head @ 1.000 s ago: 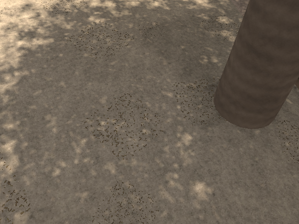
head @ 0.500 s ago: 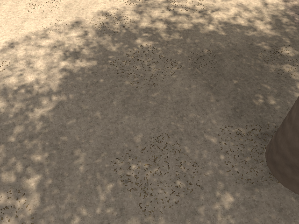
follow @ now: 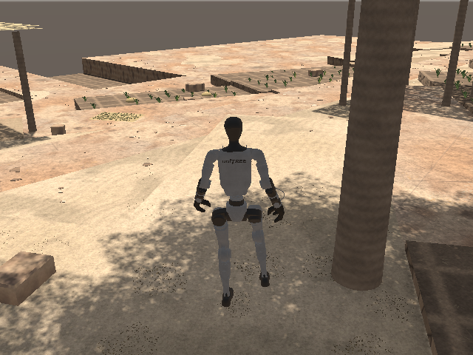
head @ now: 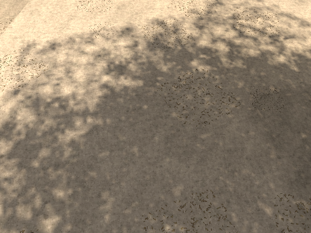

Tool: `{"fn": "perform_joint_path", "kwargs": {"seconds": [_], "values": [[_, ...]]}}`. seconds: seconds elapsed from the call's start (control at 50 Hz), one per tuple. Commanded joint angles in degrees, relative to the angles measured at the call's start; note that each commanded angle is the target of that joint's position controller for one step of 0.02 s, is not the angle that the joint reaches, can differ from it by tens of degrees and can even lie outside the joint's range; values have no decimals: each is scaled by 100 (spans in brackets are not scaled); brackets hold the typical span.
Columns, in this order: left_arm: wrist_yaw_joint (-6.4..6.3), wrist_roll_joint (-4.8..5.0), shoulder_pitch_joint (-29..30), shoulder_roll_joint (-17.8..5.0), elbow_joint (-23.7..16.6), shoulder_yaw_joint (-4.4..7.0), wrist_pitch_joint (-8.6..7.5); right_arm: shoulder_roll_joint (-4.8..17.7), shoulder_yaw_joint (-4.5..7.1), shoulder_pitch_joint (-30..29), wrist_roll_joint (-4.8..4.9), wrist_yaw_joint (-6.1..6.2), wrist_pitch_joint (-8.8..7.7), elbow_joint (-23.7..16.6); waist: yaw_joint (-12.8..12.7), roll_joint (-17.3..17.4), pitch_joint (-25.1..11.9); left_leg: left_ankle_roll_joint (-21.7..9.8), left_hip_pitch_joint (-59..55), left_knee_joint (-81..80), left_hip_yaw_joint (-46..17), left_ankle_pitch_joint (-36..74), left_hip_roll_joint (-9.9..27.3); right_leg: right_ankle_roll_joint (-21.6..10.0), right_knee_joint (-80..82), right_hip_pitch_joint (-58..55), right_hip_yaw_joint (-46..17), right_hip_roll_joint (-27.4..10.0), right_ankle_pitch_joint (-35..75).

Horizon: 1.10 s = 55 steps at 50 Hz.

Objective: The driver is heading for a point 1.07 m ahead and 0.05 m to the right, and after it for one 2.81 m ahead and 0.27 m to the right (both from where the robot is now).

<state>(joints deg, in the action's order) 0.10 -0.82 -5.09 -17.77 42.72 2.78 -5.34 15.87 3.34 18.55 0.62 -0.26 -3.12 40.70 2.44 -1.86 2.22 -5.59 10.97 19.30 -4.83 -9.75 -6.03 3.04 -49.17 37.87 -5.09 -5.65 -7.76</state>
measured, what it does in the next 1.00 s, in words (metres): walks ahead: right foot, then left foot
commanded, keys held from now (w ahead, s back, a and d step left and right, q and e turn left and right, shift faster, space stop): w+q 0.14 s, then w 0.58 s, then w+e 0.28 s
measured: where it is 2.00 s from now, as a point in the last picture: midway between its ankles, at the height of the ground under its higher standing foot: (149, 120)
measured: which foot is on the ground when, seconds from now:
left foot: down 0.00-0.22, up 0.24-0.70, down 0.72-1.00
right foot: up 0.00-0.20, down 0.22-0.72, up 0.74-1.00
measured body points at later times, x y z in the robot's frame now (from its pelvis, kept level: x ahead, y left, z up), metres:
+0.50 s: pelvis +0.28 -0.04 +0.00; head +0.31 -0.04 +0.45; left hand +0.25 +0.23 -0.12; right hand +0.51 -0.26 -0.10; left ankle +0.36 +0.13 -0.69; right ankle +0.27 -0.15 -0.75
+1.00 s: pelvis +0.54 +0.07 +0.00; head +0.56 +0.08 +0.45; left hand +0.65 +0.35 -0.11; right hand +0.62 -0.21 -0.11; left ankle +0.50 +0.15 -0.75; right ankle +0.67 -0.09 -0.67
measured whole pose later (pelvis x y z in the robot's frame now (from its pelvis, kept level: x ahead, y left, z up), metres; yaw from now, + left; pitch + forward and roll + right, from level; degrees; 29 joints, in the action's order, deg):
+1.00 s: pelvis +0.54 +0.07 +0.00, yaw +5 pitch +1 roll +2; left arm 0.5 1.4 -11.1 -17.9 45.9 3.4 -2.3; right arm 15.2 3.6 18.9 -1.0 -0.7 -5.7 45.4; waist 2.4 -3.0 0.9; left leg -3.2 4.6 14.5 7.6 -10.9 -2.6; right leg 0.8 -55.1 39.3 -5.0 -5.3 -6.0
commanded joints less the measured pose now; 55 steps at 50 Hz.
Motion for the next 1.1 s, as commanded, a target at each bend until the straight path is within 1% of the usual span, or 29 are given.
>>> {"fn": "perform_joint_path", "kwargs": {"seconds": [0.02,0.12,0.18,0.2,0.22,0.24,0.26,0.28,0.3,0.32,0.34,0.38,0.44,0.48,0.58,0.64,0.68,0.7,0.72,0.74,0.76,0.78,0.8,0.82,0.84,0.88,0.94,1.02,1.1], "values": [[17,21,416,-224,-422,27,-56,1033,297,-46,41,111,-54,-374,12,596,-233,-764,335,-598,-861,1003,1086,111,1193,-590,228,342,1096],[124,113,834,-460,-628,98,-167,996,308,295,86,145,23,-212,126,736,-199,-600,-190,-89,-1539,480,1346,-60,2059,-889,19,526,1097],[150,112,300,-615,-497,190,-254,915,296,189,43,169,83,-201,-169,970,-315,-462,-511,456,-1784,896,1465,-343,2288,-1480,158,534,566],[126,56,-213,-735,-353,268,-286,736,230,189,21,155,85,-207,-403,920,-623,-317,-452,1011,-1606,1360,1197,-522,2458,-2289,234,505,605],[92,-38,-984,-976,-279,336,-305,457,107,207,-48,130,71,-283,-742,524,-1363,-114,87,2379,-1245,912,886,-885,2288,-3651,-480,-256,445],[91,-71,-1697,-1484,-60,487,-227,110,0,1077,78,117,7,-319,-515,-1172,-2112,382,2143,4381,-519,-1205,-1,-1909,2547,-5726,-2949,-1458,-463],[154,131,-1848,-1113,54,425,-195,483,28,1142,149,134,-34,-237,-617,-1346,-1957,443,3130,5219,-647,-2390,160,-2037,3176,-5825,-4213,-1748,-1953],[139,173,-1542,-719,-25,315,-174,887,130,479,164,130,-35,-274,-748,-671,-1118,426,3441,5523,-712,-1906,429,-1781,3305,-5129,-3510,-1528,-2342],[126,107,-1197,-586,-92,253,-128,911,132,-38,88,139,-29,-393,-695,-237,-643,416,3348,5423,-447,-1491,647,-1597,3361,-4385,-2728,-1285,-1850],[123,63,-989,-469,-80,201,-99,838,129,-355,-5,124,-53,-491,-601,-114,-265,408,3258,5103,-361,-1204,799,-1583,3503,-3744,-2217,-1070,-1218],[108,18,-891,-369,-64,153,-103,745,132,-370,-26,93,-66,-515,-436,-234,-185,392,2988,4800,-318,-985,982,-1528,3614,-3376,-1833,-882,-699],[100,51,-907,-322,9,130,-120,513,82,-222,2,47,-63,-471,-302,-414,-235,425,2682,4370,-109,-863,1095,-1547,3800,-3106,-1334,-671,-35],[70,129,-1066,-617,140,202,-127,309,-20,-615,-54,30,-84,-630,-369,-294,-159,551,2777,3459,110,-420,1199,-1687,4023,-3029,-862,-701,751],[53,156,-1147,-715,206,221,-86,226,-71,-951,-51,-1,-124,-701,-478,-236,-137,581,2628,2708,216,225,1183,-1598,4078,-3012,-504,-588,956],[52,232,-1648,-821,462,208,28,238,-82,-1779,46,-106,-183,-904,-773,-248,5,566,2150,1477,421,1113,935,-1398,3955,-3224,-178,-592,1010],[29,250,-1769,-909,583,227,127,360,-35,-1964,60,-176,-211,-1025,-688,-309,62,365,2049,1104,421,688,851,-1267,3677,-3704,-263,-838,1299],[0,256,-1636,-999,591,245,188,568,79,-1384,22,-170,-220,-880,-255,-314,-260,154,1078,774,608,555,644,-1097,2939,-3771,-55,-736,2542],[-11,231,-1644,-899,572,202,197,814,214,-615,-11,-126,-205,-644,105,-199,-767,-16,-86,713,646,628,604,-955,1995,-3484,180,-470,3015],[-24,82,-1580,-614,392,73,167,1233,339,440,-84,-56,-172,-468,525,373,-1616,-403,-1775,946,-454,874,1624,-732,291,-2383,432,-169,1721],[11,95,-2268,69,292,-140,49,1660,413,668,-111,-63,-132,-387,189,1937,-2284,-1297,-3414,379,-3017,-130,2933,-395,-1650,-203,491,788,-2098],[41,236,-1974,-543,395,3,-31,1074,285,733,-63,-66,-118,-385,438,1341,-2135,-1224,-3203,-16,-3425,-916,2885,-436,-2335,441,-192,573,-2523],[61,358,-1475,-786,237,93,-66,890,205,374,-51,-56,-139,-387,384,1057,-1278,-980,-2495,-126,-2529,-691,2702,-488,-2415,733,-153,332,-2027],[44,337,-1225,-714,206,86,-57,753,157,15,-73,-62,-156,-398,212,708,-890,-831,-1778,-273,-1865,-224,2441,-465,-2188,548,-40,95,-1538],[33,254,-1114,-653,194,106,-16,595,116,-263,-96,-83,-182,-383,54,645,-561,-754,-1195,-481,-1400,134,2240,-416,-1890,380,-22,-39,-1225],[32,239,-1232,-574,233,123,62,497,92,-434,-135,-92,-229,-365,-135,755,-451,-682,-771,-693,-1029,372,2103,-379,-1736,38,-74,-160,-988],[19,251,-1386,-319,291,95,211,481,121,-547,-132,-103,-335,-254,-300,716,-336,-700,-322,-1008,-553,756,2052,-291,-1593,-239,-76,-172,-741],[4,222,-1062,-234,149,107,298,603,184,-502,-171,-49,-399,-58,-311,534,-103,-687,-287,-1209,51,1263,2058,-192,-1080,143,-233,-154,-76],[124,193,-471,-127,-26,70,247,737,215,-449,-144,29,-366,106,-135,464,55,-467,-416,-1298,855,1446,1867,-235,250,35,30,-61,1143],[251,187,309,-36,-388,8,236,906,274,-39,-63,82,-254,359,176,339,304,-386,-1030,-1194,1185,1559,2071,-398,1057,181,376,2,1212]]}}
Next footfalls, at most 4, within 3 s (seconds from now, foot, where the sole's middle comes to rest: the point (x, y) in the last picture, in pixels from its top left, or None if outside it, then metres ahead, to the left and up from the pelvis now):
0.22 right None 0.31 -0.14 -0.78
0.72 left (112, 216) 0.53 0.16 -0.78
1.26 right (159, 152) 0.84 -0.06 -0.78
1.70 left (132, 105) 1.15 0.08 -0.78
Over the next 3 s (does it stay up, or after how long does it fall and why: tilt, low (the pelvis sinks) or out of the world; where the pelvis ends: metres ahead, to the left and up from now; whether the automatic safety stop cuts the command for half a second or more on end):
stays up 1.02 -0.01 -0.01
